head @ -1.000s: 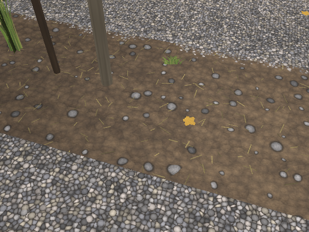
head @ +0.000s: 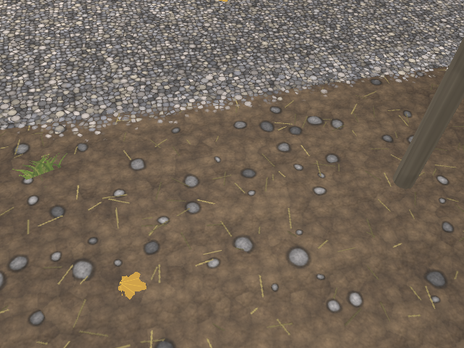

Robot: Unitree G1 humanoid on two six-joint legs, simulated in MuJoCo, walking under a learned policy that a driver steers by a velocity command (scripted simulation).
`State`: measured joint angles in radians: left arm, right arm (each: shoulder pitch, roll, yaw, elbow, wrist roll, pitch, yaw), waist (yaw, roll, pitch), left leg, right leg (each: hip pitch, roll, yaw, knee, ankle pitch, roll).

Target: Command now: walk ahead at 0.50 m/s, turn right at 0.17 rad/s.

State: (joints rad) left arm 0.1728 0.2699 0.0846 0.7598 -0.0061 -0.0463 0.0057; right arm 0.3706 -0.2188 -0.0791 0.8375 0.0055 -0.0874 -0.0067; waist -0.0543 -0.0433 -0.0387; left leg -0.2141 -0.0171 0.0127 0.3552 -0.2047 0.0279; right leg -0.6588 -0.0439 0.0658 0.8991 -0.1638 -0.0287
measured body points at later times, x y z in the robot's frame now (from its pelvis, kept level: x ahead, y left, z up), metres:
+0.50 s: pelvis +0.25 -0.05 +0.00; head +0.28 -0.06 +0.45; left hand +0.30 +0.22 -0.12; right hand +0.41 -0.32 -0.11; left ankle +0.37 +0.12 -0.67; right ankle +0.22 -0.14 -0.75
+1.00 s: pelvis +0.53 +0.04 +0.00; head +0.56 +0.06 +0.45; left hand +0.63 +0.35 -0.10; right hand +0.68 -0.21 -0.12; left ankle +0.52 +0.10 -0.75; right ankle +0.66 -0.12 -0.67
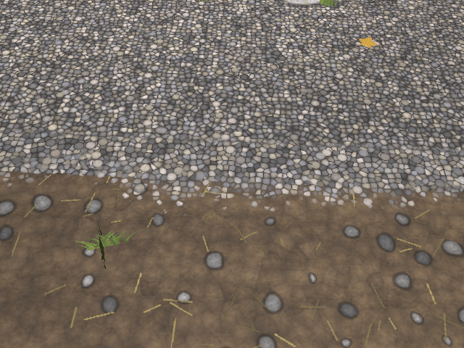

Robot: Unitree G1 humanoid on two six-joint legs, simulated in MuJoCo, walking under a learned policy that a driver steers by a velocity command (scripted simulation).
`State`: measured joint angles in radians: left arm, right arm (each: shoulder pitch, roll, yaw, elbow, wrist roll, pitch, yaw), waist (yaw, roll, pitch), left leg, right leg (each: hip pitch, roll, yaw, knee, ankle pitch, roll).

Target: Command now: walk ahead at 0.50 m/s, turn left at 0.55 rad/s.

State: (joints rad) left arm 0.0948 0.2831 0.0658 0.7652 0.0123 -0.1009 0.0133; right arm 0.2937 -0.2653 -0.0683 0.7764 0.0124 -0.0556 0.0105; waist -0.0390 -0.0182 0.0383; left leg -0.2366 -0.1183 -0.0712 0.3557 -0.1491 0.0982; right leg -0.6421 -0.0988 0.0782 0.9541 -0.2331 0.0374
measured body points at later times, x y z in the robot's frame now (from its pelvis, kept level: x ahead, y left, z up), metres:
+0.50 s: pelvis +0.28 -0.05 +0.00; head +0.31 -0.06 +0.45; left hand +0.31 +0.22 -0.12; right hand +0.46 -0.30 -0.11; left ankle +0.33 +0.11 -0.68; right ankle +0.29 -0.14 -0.75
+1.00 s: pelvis +0.55 +0.04 +0.00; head +0.57 +0.04 +0.45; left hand +0.67 +0.32 -0.12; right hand +0.62 -0.24 -0.11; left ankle +0.54 +0.13 -0.75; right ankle +0.61 -0.13 -0.66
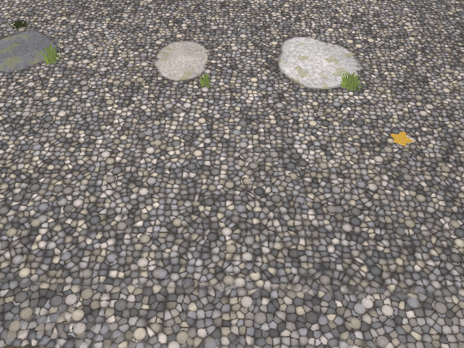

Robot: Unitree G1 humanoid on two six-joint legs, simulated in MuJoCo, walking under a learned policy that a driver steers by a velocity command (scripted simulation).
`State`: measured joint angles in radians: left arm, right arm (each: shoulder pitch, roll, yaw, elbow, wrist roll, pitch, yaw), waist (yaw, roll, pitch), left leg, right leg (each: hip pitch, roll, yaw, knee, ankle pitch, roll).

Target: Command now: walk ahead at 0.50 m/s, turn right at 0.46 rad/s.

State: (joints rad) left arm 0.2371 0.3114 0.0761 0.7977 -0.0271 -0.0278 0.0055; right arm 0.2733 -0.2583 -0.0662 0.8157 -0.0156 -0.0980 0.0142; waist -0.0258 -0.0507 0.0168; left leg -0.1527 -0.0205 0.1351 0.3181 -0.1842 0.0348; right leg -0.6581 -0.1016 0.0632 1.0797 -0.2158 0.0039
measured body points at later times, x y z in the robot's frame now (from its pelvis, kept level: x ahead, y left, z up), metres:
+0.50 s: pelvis +0.24 -0.08 +0.00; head +0.29 -0.11 +0.44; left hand +0.44 +0.16 -0.10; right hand +0.32 -0.39 -0.11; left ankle +0.31 +0.09 -0.66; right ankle +0.26 -0.16 -0.75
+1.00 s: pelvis +0.33 -0.08 -0.01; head +0.38 -0.08 +0.44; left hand +0.54 +0.16 -0.12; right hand +0.41 -0.39 -0.11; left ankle +0.43 +0.02 -0.75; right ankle +0.30 -0.20 -0.72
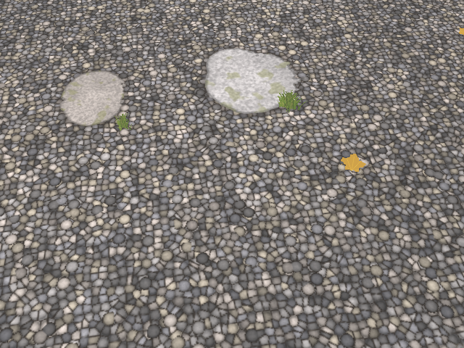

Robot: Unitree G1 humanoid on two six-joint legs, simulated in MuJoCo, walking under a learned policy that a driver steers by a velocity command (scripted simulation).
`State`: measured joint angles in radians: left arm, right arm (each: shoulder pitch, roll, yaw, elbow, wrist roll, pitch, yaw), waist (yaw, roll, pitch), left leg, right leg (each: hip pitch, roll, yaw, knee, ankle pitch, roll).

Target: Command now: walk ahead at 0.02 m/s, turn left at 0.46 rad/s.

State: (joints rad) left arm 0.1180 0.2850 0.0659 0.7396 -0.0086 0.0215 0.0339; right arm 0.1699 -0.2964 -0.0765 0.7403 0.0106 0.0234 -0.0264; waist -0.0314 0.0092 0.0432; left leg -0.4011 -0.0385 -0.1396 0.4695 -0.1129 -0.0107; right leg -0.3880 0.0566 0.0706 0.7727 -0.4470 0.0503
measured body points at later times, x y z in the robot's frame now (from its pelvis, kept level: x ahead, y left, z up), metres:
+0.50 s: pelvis +0.00 +0.00 +0.00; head +0.03 +0.01 +0.45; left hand +0.02 +0.31 -0.11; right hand +0.25 -0.20 -0.09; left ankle -0.04 +0.12 -0.72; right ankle +0.01 -0.13 -0.74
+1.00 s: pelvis +0.17 +0.05 -0.01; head +0.20 +0.05 +0.44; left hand +0.32 +0.31 -0.11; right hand +0.22 -0.24 -0.13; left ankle -0.04 +0.11 -0.74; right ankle +0.34 -0.05 -0.72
